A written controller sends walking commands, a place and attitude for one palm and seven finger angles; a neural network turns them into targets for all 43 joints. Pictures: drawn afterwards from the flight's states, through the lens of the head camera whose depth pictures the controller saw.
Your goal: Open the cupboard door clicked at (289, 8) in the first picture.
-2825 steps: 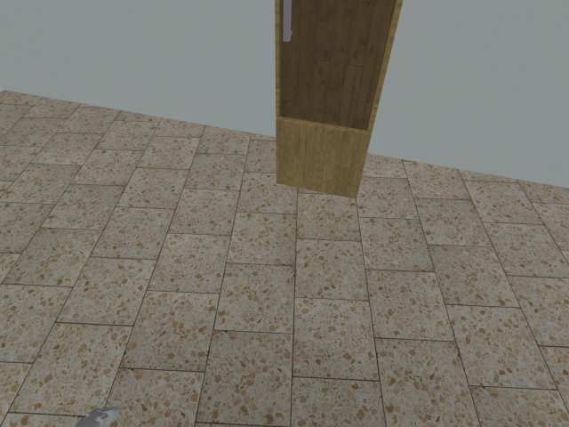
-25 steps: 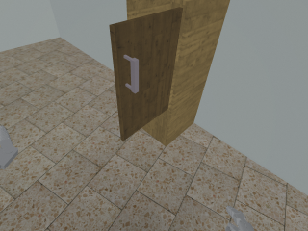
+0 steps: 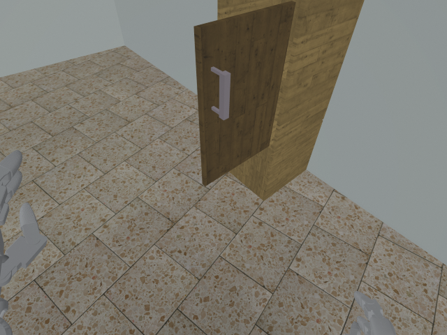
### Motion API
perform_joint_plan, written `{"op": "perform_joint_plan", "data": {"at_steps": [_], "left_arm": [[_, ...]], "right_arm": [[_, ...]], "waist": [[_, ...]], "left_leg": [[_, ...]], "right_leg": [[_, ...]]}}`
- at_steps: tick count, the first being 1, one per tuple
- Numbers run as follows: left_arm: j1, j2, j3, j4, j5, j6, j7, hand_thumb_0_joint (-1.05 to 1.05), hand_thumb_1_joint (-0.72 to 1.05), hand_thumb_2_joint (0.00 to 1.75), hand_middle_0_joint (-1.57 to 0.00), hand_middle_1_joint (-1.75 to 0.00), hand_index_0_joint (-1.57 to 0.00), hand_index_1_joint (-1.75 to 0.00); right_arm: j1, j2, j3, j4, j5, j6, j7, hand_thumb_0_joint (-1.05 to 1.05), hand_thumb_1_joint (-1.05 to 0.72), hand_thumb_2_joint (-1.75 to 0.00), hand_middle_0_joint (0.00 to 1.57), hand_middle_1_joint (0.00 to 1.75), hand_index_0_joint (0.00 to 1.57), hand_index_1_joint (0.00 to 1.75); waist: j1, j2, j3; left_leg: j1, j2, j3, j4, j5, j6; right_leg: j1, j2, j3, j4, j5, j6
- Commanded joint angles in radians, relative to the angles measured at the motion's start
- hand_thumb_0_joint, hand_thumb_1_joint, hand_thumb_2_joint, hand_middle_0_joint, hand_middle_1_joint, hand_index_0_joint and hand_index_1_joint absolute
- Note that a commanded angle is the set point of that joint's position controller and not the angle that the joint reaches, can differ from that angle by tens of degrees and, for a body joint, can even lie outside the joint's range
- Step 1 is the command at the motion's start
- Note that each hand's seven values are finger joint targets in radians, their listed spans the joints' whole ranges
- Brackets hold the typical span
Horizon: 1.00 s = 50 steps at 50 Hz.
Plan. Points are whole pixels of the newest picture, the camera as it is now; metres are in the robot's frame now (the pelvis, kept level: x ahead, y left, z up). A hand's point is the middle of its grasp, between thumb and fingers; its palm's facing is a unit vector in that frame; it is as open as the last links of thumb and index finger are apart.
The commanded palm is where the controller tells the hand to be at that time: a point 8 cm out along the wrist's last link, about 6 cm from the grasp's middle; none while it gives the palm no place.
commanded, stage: stop stepping back and stand still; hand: left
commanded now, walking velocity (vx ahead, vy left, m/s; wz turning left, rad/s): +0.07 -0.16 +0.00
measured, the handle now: (219, 93) +0.74 +0.05 +0.07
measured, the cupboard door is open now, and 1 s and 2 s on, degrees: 91 91 91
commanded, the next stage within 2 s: let the arm hang, fingers relaxed in 0.14 s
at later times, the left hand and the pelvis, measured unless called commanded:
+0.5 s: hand out of the picture +0.10 +0.15 -0.16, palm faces +0.04 -0.99 -0.15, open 7.3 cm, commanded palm none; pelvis +0.00 -0.01 -0.02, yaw +3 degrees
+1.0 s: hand out of the picture +0.03 +0.19 -0.16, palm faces +0.06 -0.97 -0.23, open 7.4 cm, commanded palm none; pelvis +0.03 +0.00 +0.01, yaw +2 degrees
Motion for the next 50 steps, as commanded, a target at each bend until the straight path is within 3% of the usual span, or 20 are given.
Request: {"op": "perform_joint_plan", "data": {"at_steps": [1,3,5,8,10,11,12,13,14,15,17,19,21,22,23,24,26,29,36,50], "left_arm": [[-0.175,0.292,0.23,-0.285,0.006,-0.103,0.044,0.0,0.9,0.9,-0.2,-0.3,-0.2,-0.3],[-0.094,0.253,0.212,-0.2,0.008,-0.079,0.021,0.0,0.9,0.9,-0.2,-0.3,-0.2,-0.3],[-0.069,0.207,0.174,-0.173,0.012,-0.067,0.007,0.0,0.9,0.9,-0.2,-0.3,-0.2,-0.3],[-0.069,0.189,0.138,-0.095,0.005,-0.056,-0.001,0.0,0.9,0.9,-0.2,-0.3,-0.2,-0.3],[-0.102,0.195,0.133,-0.069,0.004,-0.049,-0.003,0.0,0.9,0.9,-0.2,-0.3,-0.2,-0.3],[-0.123,0.194,0.122,-0.064,0.006,-0.045,-0.002,0.0,0.9,0.9,-0.2,-0.3,-0.2,-0.3],[-0.012,-0.002,-0.211,0.604,0.076,0.123,-0.138,0.0,0.9,0.9,-0.2,-0.3,-0.2,-0.3],[-0.025,0.022,-0.216,0.63,0.068,0.182,-0.161,0.0,0.9,0.9,-0.2,-0.3,-0.2,-0.3],[-0.063,0.044,-0.21,0.644,0.065,0.187,-0.169,0.0,0.9,0.9,-0.2,-0.3,-0.2,-0.3],[-0.134,0.018,-0.219,0.661,0.062,0.189,-0.16,0.0,0.9,0.9,-0.2,-0.3,-0.2,-0.3],[-0.197,0.013,-0.233,0.749,0.062,0.191,-0.146,0.0,0.9,0.9,-0.2,-0.3,-0.2,-0.3],[-0.248,0.026,-0.256,0.857,0.057,0.201,-0.147,0.0,0.9,0.9,-0.2,-0.3,-0.2,-0.3],[-0.289,0.024,-0.277,0.961,0.041,0.208,-0.153,0.0,0.9,0.9,-0.2,-0.3,-0.2,-0.3],[-0.288,0.004,-0.291,1.017,0.034,0.206,-0.158,0.0,0.9,0.9,-0.2,-0.3,-0.2,-0.3],[-0.279,-0.029,-0.302,1.066,0.029,0.206,-0.16,0.0,0.9,0.9,-0.2,-0.3,-0.2,-0.3],[-0.262,-0.04,-0.309,1.114,0.027,0.205,-0.159,0.0,0.9,0.9,-0.2,-0.3,-0.2,-0.3],[-0.245,-0.032,-0.31,1.224,0.035,0.2,-0.153,0.0,0.9,0.9,-0.2,-0.3,-0.2,-0.3],[-0.253,-0.046,-0.301,1.313,0.027,0.191,-0.148,0.0,0.9,0.9,-0.2,-0.3,-0.2,-0.3],[-0.281,-0.057,-0.32,1.471,0.023,0.179,-0.146,0.0,0.9,0.9,-0.2,-0.3,-0.2,-0.3],[-0.243,-0.082,-0.329,1.591,0.023,0.183,-0.135,0.0,0.9,0.9,-0.2,-0.3,-0.2,-0.3]], "right_arm": [[-0.101,-0.07,-0.028,-0.133,0.006,-0.053,0.01,0.0,-0.9,-0.9,0.2,0.3,0.2,0.3],[-0.094,-0.065,-0.029,-0.117,0.018,-0.053,0.031,0.0,-0.9,-0.9,0.2,0.3,0.2,0.3],[-0.088,-0.064,-0.025,-0.111,0.025,-0.055,0.043,0.0,-0.9,-0.9,0.2,0.3,0.2,0.3],[-0.088,-0.081,-0.023,-0.113,0.022,-0.039,0.039,0.0,-0.9,-0.9,0.2,0.3,0.2,0.3],[-0.104,-0.081,-0.017,-0.115,0.023,-0.034,0.039,0.0,-0.9,-0.9,0.2,0.3,0.2,0.3],[-0.108,-0.075,-0.016,-0.115,0.024,-0.03,0.04,0.0,-0.9,-0.9,0.2,0.3,0.2,0.3],[-0.111,-0.106,-0.039,0.043,0.022,0.001,0.126,0.0,-0.9,-0.9,0.2,0.3,0.2,0.3],[-0.073,-0.013,-0.013,-0.006,0.027,0.068,0.126,0.0,-0.9,-0.9,0.2,0.3,0.2,0.3],[-0.032,-0.024,-0.002,0.001,0.022,0.097,0.121,0.0,-0.9,-0.9,0.2,0.3,0.2,0.3],[-0.022,-0.03,-0.013,0.028,0.014,0.114,0.122,0.0,-0.9,-0.9,0.2,0.3,0.2,0.3],[-0.016,-0.042,-0.011,0.033,-0.006,0.142,0.135,0.0,-0.9,-0.9,0.2,0.3,0.2,0.3],[-0.011,-0.031,-0.01,0.065,-0.009,0.161,0.136,0.0,-0.9,-0.9,0.2,0.3,0.2,0.3],[0.04,-0.024,-0.002,0.124,-0.008,0.165,0.134,0.0,-0.9,-0.9,0.2,0.3,0.2,0.3],[0.054,-0.038,0.001,0.152,-0.009,0.157,0.13,0.0,-0.9,-0.9,0.2,0.3,0.2,0.3],[0.028,-0.071,0.004,0.165,-0.016,0.145,0.123,0.0,-0.9,-0.9,0.2,0.3,0.2,0.3],[-0.029,-0.092,0.01,0.168,-0.02,0.141,0.115,0.0,-0.9,-0.9,0.2,0.3,0.2,0.3],[-0.075,-0.06,0.018,0.205,-0.014,0.144,0.113,0.0,-0.9,-0.9,0.2,0.3,0.2,0.3],[-0.002,-0.006,0.019,0.273,-0.014,0.146,0.103,0.0,-0.9,-0.9,0.2,0.3,0.2,0.3],[0.077,-0.021,0.015,0.376,0.0,0.137,0.092,0.0,-0.9,-0.9,0.2,0.3,0.2,0.3],[0.085,0.016,0.024,0.49,0.002,0.14,0.091,0.0,-0.9,-0.9,0.2,0.3,0.2,0.3]], "waist": [[0.002,0.261,0.027],[0.002,0.296,0.066],[0.011,0.301,0.091],[0.008,0.198,0.092],[0.008,0.129,0.065],[0.005,0.048,0.064],[0.033,-0.129,-0.019],[0.019,-0.222,-0.07],[0.0,-0.211,-0.067],[-0.001,-0.28,-0.04],[0.005,-0.309,0.021],[-0.011,-0.306,0.028],[-0.037,-0.203,0.017],[-0.038,-0.105,0.005],[-0.015,0.065,0.012],[0.015,0.147,0.021],[0.037,0.175,0.026],[0.018,0.254,0.005],[0.009,0.03,0.02],[0.013,-0.013,0.107]], "left_leg": [[0.071,0.345,-0.424,-0.237,0.022,0.171],[-0.044,0.273,-0.264,-0.218,-0.041,0.14],[-0.123,0.206,-0.112,-0.2,-0.023,0.095],[-0.238,0.214,-0.11,-0.149,-0.039,0.081],[-0.261,0.171,-0.072,-0.05,-0.102,0.048],[-0.28,0.128,-0.064,0.036,-0.129,0.026],[-0.371,0.025,0.0,0.365,0.016,-0.05],[-0.339,0.027,-0.043,0.392,-0.339,-0.066],[-0.286,0.016,-0.037,0.427,-0.369,-0.066],[-0.262,0.018,-0.031,0.467,-0.34,-0.067],[-0.289,-0.003,-0.001,0.466,-0.257,-0.052],[-0.189,-0.021,0.015,0.342,-0.182,-0.051],[-0.039,-0.019,0.0,0.149,-0.017,-0.045],[0.01,0.016,-0.071,0.09,0.091,-0.03],[-0.04,0.1,-0.187,0.008,0.122,0.002],[-0.152,0.151,-0.233,-0.048,0.073,0.027],[-0.254,0.085,-0.157,-0.071,-0.117,-0.013],[-0.153,0.055,-0.111,-0.041,-0.022,-0.033],[-0.059,0.09,-0.104,-0.079,0.161,-0.038],[-0.033,0.077,-0.075,-0.124,0.108,-0.031]], "right_leg": [[-0.271,0.003,0.095,0.461,-0.222,0.046],[-0.194,-0.036,0.081,0.399,-0.127,0.049],[-0.076,-0.021,0.02,0.274,-0.055,0.06],[0.119,0.019,-0.019,0.121,-0.083,0.065],[0.224,0.024,-0.01,-0.018,-0.069,0.059],[0.244,-0.013,0.067,-0.097,-0.072,0.041],[0.211,-0.277,0.294,-0.057,0.335,-0.048],[0.151,-0.377,0.368,-0.101,0.497,-0.115],[0.083,-0.361,0.336,-0.113,0.343,-0.124],[-0.004,-0.334,0.335,-0.163,0.076,-0.133],[0.039,-0.265,0.244,-0.161,0.098,-0.132],[0.019,-0.217,0.178,-0.151,0.125,-0.099],[-0.031,-0.178,0.136,-0.121,-0.001,-0.042],[-0.062,-0.148,0.122,-0.084,-0.069,-0.004],[-0.045,-0.1,0.099,-0.056,-0.087,0.032],[0.071,-0.075,0.085,-0.07,-0.047,0.048],[0.185,-0.088,0.127,-0.148,-0.129,0.027],[0.168,-0.117,0.142,-0.188,-0.054,-0.005],[0.201,-0.117,0.08,-0.199,0.127,0.003],[0.154,-0.112,0.091,-0.227,0.047,0.019]]}}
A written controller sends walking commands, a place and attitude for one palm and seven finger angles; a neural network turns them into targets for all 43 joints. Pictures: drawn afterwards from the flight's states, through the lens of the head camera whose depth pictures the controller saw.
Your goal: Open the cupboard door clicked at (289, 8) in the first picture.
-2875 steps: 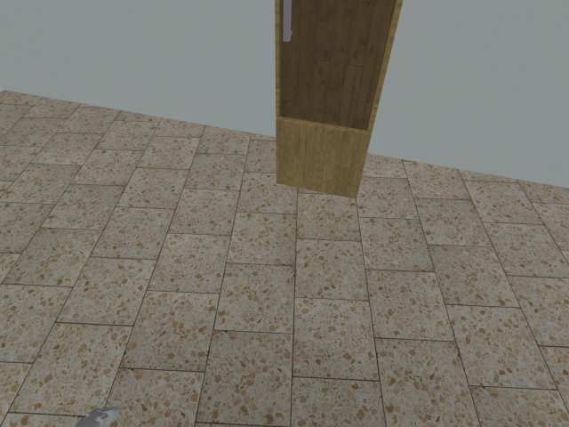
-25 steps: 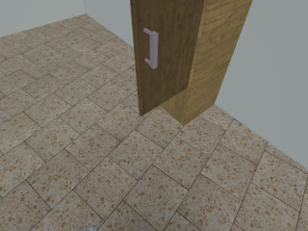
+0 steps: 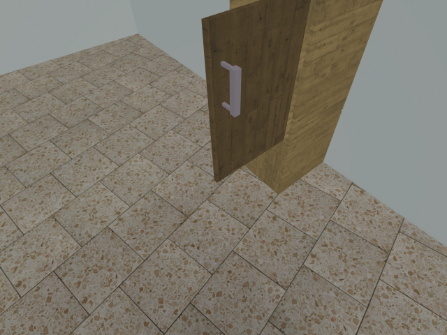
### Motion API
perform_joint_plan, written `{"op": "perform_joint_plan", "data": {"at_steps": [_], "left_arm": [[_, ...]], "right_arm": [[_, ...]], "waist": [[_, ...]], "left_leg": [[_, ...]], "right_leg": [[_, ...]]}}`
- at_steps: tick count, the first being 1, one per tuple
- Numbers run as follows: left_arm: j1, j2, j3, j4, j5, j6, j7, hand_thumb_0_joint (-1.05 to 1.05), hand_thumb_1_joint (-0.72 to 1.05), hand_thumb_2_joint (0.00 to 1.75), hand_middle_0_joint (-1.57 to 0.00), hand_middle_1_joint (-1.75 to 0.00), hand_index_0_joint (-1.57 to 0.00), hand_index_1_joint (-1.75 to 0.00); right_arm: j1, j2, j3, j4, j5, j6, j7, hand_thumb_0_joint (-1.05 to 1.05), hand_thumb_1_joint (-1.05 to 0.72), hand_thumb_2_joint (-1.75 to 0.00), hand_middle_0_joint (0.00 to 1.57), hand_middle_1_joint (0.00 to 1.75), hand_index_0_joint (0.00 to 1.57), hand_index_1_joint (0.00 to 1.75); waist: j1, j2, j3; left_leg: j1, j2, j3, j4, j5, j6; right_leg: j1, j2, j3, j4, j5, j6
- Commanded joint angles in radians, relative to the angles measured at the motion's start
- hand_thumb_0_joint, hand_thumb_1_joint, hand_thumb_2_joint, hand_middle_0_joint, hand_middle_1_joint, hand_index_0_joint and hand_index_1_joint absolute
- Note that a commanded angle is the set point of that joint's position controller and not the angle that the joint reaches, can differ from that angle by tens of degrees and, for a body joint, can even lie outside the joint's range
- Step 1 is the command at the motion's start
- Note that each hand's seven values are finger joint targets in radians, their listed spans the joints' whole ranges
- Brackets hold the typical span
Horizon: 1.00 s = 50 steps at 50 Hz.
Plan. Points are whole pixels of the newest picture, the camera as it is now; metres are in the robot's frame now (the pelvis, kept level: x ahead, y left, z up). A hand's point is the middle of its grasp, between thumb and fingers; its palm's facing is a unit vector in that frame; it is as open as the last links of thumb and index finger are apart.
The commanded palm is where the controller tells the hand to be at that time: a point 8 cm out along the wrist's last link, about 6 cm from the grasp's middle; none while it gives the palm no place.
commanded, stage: let the arm hang, fingers relaxed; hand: left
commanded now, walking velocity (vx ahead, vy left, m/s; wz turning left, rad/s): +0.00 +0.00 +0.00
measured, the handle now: (230, 89) +0.71 +0.02 +0.06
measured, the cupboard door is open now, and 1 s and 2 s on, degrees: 91 91 91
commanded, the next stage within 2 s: look to check the result in 0.34 s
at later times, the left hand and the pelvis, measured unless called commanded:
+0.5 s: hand out of the picture +0.00 +0.17 -0.17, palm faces +0.03 -0.98 -0.19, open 7.4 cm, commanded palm none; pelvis +0.01 +0.00 +0.00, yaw +0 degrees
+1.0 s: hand out of the picture +0.04 +0.20 -0.17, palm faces +0.01 -0.97 -0.24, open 7.4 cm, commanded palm none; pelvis +0.01 +0.00 +0.00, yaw +0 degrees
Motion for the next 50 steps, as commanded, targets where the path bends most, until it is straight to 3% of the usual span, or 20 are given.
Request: {"op": "perform_joint_plan", "data": {"at_steps": [1,8,15,28,33,42,50], "left_arm": [[0.046,0.102,0.015,-0.013,0.005,-0.017,0.009,0.0,0.9,0.9,-0.2,-0.3,-0.2,-0.3],[0.066,0.089,0.019,-0.002,0.005,-0.023,0.011,0.0,0.9,0.9,-0.2,-0.3,-0.2,-0.3],[0.074,0.087,0.021,0.004,0.007,-0.023,0.012,0.0,0.9,0.9,-0.2,-0.3,-0.2,-0.3],[0.063,0.1,0.024,-0.001,0.007,-0.025,0.01,0.0,0.9,0.9,-0.2,-0.3,-0.2,-0.3],[0.049,0.12,0.028,-0.007,0.008,-0.028,0.009,0.0,0.9,0.9,-0.2,-0.3,-0.2,-0.3],[0.013,0.162,0.033,-0.018,0.008,-0.034,0.005,0.0,0.9,0.9,-0.2,-0.3,-0.2,-0.3],[-0.031,0.212,0.039,-0.029,0.009,-0.04,0.001,0.0,0.9,0.9,-0.2,-0.3,-0.2,-0.3]], "right_arm": [[0.069,-0.084,-0.017,-0.008,0.005,-0.014,0.0,0.0,-0.9,-0.9,0.2,0.3,0.2,0.3],[0.067,-0.075,-0.018,0.002,0.006,-0.022,-0.004,0.0,-0.9,-0.9,0.2,0.3,0.2,0.3],[0.077,-0.075,-0.021,0.003,0.009,-0.021,-0.007,0.0,-0.9,-0.9,0.2,0.3,0.2,0.3],[0.064,-0.102,-0.027,0.001,0.008,-0.026,-0.008,0.0,-0.9,-0.9,0.2,0.3,0.2,0.3],[0.048,-0.117,-0.031,-0.001,0.009,-0.027,-0.007,0.0,-0.9,-0.9,0.2,0.3,0.2,0.3],[0.002,-0.164,-0.038,-0.011,0.008,-0.031,-0.004,0.0,-0.9,-0.9,0.2,0.3,0.2,0.3],[-0.042,-0.216,-0.045,-0.024,0.01,-0.033,-0.001,0.0,-0.9,-0.9,0.2,0.3,0.2,0.3]], "waist": [[0.001,-0.053,0.036],[0.004,-0.017,0.0],[0.004,-0.018,0.037],[0.0,-0.035,0.02],[0.001,-0.054,0.028],[0.001,-0.021,0.004],[0.003,-0.042,-0.016]], "left_leg": [[-0.062,0.084,-0.078,-0.104,0.041,0.011],[-0.044,0.085,-0.075,-0.103,0.084,0.011],[-0.056,0.084,-0.077,-0.104,0.08,0.012],[-0.031,0.089,-0.082,-0.111,0.092,0.016],[-0.031,0.092,-0.084,-0.116,0.096,0.019],[-0.013,0.095,-0.088,-0.12,0.108,0.018],[0.007,0.103,-0.093,-0.128,0.125,0.018]], "right_leg": [[-0.006,-0.082,0.096,-0.098,-0.018,-0.021],[0.024,-0.082,0.097,-0.087,0.041,-0.021],[0.014,-0.078,0.089,-0.093,0.037,-0.021],[0.017,-0.08,0.095,-0.089,0.05,-0.021],[0.017,-0.083,0.096,-0.094,0.056,-0.024],[0.033,-0.088,0.105,-0.107,0.069,-0.03],[0.044,-0.091,0.108,-0.119,0.094,-0.034]]}}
